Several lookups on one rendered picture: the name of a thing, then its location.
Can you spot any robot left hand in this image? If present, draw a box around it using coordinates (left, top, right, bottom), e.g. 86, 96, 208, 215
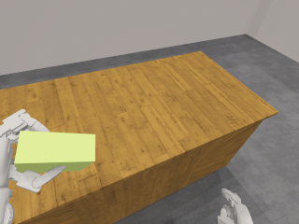
0, 109, 66, 193

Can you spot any table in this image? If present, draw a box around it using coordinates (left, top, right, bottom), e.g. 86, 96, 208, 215
0, 51, 278, 224

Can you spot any robot left forearm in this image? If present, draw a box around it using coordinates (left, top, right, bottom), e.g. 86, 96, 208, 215
0, 188, 15, 224

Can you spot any sponge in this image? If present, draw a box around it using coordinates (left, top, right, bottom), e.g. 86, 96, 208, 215
14, 131, 95, 174

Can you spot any robot right hand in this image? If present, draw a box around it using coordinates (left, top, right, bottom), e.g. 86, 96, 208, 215
218, 189, 253, 224

